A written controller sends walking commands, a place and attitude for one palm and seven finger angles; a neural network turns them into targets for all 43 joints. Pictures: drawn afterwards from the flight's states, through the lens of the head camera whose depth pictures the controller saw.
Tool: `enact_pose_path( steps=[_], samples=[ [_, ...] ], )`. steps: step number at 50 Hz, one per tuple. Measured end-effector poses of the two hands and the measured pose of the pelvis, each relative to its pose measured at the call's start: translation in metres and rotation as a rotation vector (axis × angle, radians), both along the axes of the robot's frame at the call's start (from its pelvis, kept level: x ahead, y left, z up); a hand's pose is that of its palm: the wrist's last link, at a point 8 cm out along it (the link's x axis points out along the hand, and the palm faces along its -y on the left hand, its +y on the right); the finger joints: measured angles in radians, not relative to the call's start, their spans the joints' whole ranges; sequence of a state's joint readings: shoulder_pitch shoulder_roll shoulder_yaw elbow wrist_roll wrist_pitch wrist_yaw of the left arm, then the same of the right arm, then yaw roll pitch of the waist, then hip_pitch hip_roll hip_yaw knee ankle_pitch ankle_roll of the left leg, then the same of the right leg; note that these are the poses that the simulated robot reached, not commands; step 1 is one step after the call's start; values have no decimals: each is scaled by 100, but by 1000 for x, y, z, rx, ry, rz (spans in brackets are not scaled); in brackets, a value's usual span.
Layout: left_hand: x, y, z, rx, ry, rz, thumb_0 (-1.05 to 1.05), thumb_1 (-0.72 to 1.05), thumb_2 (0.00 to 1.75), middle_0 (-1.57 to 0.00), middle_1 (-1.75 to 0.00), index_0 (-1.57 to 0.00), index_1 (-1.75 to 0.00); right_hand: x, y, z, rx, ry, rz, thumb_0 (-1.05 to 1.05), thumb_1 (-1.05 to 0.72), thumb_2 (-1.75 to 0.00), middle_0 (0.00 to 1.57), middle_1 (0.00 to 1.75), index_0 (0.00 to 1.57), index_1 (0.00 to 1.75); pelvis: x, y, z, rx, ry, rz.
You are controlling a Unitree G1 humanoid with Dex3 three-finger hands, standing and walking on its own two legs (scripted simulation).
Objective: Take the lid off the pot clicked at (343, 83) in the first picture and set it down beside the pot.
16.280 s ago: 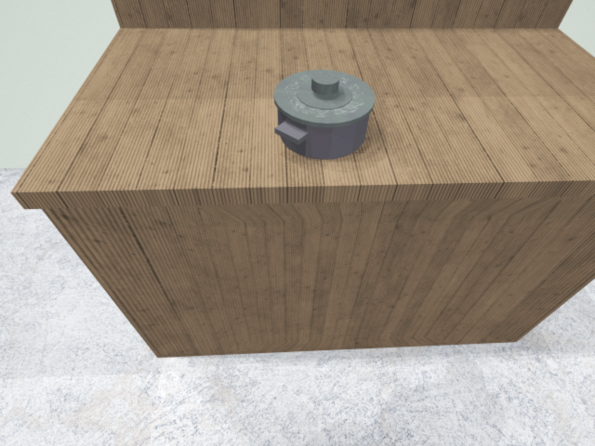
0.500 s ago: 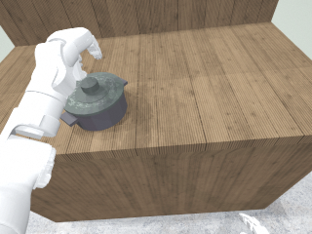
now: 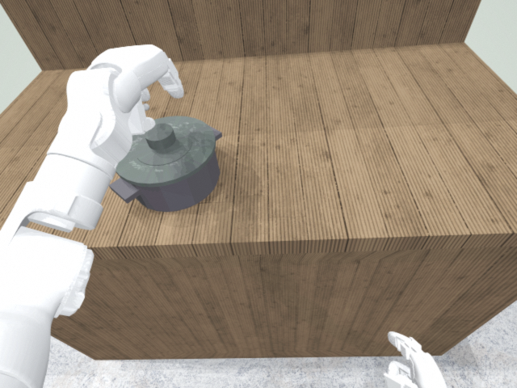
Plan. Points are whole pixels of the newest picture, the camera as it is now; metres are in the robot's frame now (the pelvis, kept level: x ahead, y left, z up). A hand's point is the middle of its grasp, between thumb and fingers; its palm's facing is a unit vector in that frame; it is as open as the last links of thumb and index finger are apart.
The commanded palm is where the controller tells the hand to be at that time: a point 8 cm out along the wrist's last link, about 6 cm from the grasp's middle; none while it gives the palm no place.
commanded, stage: move the open hand above the knob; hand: left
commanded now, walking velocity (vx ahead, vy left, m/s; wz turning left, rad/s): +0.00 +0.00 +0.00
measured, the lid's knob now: (160, 136) +0.48 +0.18 +0.15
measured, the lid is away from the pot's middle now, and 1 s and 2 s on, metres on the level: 0.00 0.00 0.00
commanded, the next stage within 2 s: lower the open fingers around the knob in 1.16 s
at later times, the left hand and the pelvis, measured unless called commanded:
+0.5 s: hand (144, 119) +0.44 +0.17 +0.21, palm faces -0.23 -0.02 -0.97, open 9.9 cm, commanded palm +0.43 +0.18 +0.29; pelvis +0.00 +0.01 +0.00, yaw -1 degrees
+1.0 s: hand (150, 100) +0.47 +0.16 +0.23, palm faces -0.19 -0.05 -0.98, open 9.9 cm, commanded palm +0.43 +0.18 +0.29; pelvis +0.01 +0.00 +0.00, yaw -1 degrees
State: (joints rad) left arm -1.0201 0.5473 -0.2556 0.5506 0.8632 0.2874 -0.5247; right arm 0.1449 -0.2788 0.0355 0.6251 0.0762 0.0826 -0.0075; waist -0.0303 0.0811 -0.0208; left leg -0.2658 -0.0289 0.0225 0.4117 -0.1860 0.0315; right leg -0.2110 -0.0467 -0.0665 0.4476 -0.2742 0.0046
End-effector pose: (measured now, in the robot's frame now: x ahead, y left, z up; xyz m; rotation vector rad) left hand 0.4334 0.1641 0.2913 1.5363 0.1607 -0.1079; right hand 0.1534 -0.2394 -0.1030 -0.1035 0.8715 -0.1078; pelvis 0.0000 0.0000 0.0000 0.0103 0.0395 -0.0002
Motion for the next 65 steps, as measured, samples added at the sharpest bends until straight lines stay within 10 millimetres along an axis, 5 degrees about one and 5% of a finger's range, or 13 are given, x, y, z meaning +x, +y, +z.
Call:
enact_pose_path(
  steps=[5,10,20,26,34,44,49,58,65],
  samples=[
    [8,14,-1,0,24,93,0,-34,163,-88,-8,-88,-9,-15,-3,-5,18,38,-18,1,-91,-90,20,30,20,30,0,0,0,0,12,-6],
    [1,2,-18,23,59,16,0,-34,163,-88,-8,-88,-9,-26,-6,-11,8,81,-28,1,-91,-90,20,30,20,30,1,2,0,-2,7,-5],
    [12,17,-2,-6,17,70,0,-34,163,-88,-8,-88,-9,-38,-9,-9,2,85,-64,1,-91,-90,20,30,20,30,2,3,0,-1,13,-17],
    [3,7,-21,18,64,9,0,-34,163,-88,-8,-88,-9,-31,-6,-10,-3,89,-44,1,-91,-90,20,30,20,30,1,6,0,-4,6,-8],
    [15,11,-2,1,15,45,0,-34,163,-89,-8,-89,-9,-22,-1,-6,-4,58,-39,1,-91,-90,20,30,20,30,2,6,1,-2,19,-6],
    [15,-11,-14,5,43,-23,0,-34,163,-89,-8,-89,-9,-18,1,-10,3,70,-28,1,-91,-90,20,30,20,30,6,6,1,-1,17,-6],
    [24,-2,-3,-11,16,30,0,-34,163,-89,-8,-89,-9,-20,0,-9,7,66,-41,1,-91,-90,20,30,20,30,8,4,1,1,24,-14],
    [13,-2,-19,10,57,20,0,-34,163,-88,-8,-88,-9,-16,-6,-10,3,78,-31,1,-91,-90,20,30,20,30,9,2,0,-1,15,-6],
    [17,9,-6,-7,25,57,0,-34,163,-89,-8,-89,-9,-12,-9,-5,-10,55,-35,1,-91,-90,20,30,20,30,8,0,0,0,19,-7]
  ],
)
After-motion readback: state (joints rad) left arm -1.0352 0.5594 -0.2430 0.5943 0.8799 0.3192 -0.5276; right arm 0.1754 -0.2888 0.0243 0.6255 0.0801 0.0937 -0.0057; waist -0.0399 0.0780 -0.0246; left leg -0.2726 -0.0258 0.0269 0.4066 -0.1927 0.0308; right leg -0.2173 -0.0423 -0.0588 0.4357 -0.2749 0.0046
